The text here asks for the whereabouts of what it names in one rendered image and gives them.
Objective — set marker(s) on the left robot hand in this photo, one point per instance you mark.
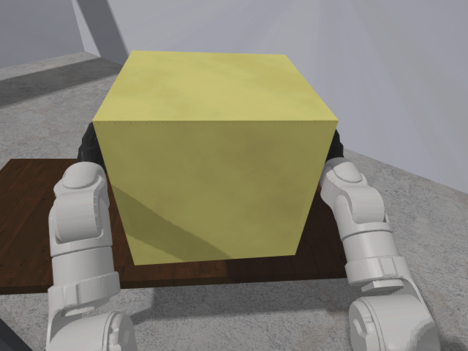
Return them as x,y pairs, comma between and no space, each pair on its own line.
89,150

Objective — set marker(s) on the table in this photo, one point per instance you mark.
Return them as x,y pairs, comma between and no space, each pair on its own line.
27,196

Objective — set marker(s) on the robot left upper arm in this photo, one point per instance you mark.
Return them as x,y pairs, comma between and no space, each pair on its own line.
111,331

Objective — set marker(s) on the carton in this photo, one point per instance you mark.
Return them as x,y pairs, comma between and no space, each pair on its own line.
212,156

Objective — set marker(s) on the robot right upper arm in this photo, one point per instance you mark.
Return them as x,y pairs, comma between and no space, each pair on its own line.
391,323

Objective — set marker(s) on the left robot forearm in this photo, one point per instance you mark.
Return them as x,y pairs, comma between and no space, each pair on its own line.
80,240

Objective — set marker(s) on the right robot hand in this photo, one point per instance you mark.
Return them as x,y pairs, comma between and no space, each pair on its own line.
336,148

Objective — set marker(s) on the right robot forearm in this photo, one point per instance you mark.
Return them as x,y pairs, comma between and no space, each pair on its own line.
373,259

